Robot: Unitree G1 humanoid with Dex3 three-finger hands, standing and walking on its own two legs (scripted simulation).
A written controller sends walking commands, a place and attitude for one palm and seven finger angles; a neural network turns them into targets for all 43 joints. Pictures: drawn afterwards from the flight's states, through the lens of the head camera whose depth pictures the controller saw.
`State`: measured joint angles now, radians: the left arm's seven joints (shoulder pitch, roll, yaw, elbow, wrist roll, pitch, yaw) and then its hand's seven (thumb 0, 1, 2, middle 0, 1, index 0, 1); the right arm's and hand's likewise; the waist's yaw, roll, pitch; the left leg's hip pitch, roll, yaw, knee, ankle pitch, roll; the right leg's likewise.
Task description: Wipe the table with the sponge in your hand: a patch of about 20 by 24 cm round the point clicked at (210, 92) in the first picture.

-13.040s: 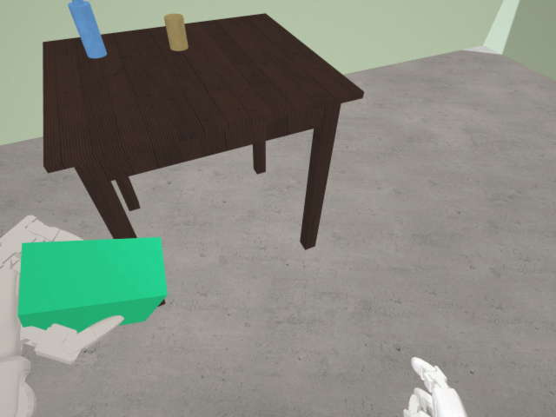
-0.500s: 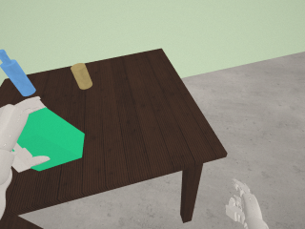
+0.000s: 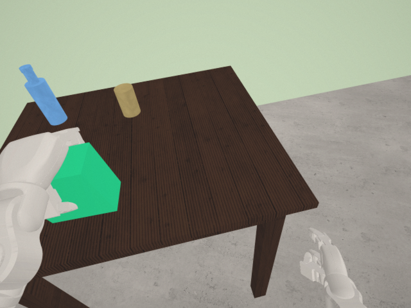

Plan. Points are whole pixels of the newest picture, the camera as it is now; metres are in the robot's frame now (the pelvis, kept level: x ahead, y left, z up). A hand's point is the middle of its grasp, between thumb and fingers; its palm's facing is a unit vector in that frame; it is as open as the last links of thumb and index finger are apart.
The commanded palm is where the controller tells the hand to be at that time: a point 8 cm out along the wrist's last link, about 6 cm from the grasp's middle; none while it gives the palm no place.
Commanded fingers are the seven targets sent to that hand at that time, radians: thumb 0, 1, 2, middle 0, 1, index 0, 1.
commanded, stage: turn the palm down, sponge in hand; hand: left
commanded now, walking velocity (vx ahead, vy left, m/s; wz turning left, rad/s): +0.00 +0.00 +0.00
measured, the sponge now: (76, 191) +0.24 +0.28 +0.14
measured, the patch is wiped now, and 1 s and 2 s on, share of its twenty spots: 0.00 0.00 0.00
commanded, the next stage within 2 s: move the sponge above the wiping area in 0.46 s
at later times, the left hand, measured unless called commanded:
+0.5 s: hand (70, 180) +0.23 +0.26 +0.19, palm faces +0.13 -0.02 -0.99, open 10.4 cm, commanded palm +0.19 +0.26 +0.25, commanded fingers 0.00 0.10 1.30 -1.20 -1.60 -1.20 -1.60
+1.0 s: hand (74, 179) +0.25 +0.28 +0.17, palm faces +0.09 -0.03 -1.00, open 10.4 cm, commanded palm +0.20 +0.27 +0.24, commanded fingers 0.00 0.10 1.30 -1.20 -1.60 -1.20 -1.60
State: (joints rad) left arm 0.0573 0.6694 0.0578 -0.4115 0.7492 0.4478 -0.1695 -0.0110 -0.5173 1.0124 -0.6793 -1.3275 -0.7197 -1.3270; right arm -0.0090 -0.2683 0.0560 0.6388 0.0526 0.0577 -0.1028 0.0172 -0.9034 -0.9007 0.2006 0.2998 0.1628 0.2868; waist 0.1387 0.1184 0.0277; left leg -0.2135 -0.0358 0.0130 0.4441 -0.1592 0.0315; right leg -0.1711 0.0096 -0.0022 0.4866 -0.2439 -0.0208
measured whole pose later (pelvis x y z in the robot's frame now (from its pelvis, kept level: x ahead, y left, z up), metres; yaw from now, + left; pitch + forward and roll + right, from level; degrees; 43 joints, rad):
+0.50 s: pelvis +0.00 -0.02 +0.00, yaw +0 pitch -5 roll +1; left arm 0.04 0.65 0.03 -0.35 0.79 0.40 -0.17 -0.01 -0.52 1.01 -0.68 -1.33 -0.72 -1.32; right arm -0.02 -0.26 0.06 0.66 0.04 0.03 -0.09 0.02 -0.90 -0.90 0.20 0.30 0.19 0.30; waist 0.15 0.14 0.02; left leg -0.21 -0.01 0.00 0.46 -0.16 0.00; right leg -0.17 0.03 -0.01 0.51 -0.25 -0.05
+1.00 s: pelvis +0.01 -0.02 +0.00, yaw +0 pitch -4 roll +1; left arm 0.06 0.65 0.05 -0.29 0.79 0.38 -0.16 -0.01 -0.52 1.01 -0.68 -1.32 -0.72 -1.32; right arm 0.01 -0.28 0.04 0.66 0.04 0.03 -0.09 0.02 -0.90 -0.90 0.20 0.30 0.20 0.30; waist 0.14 0.13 0.02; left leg -0.21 -0.01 0.00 0.47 -0.19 0.00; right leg -0.16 0.04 -0.01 0.50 -0.27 -0.05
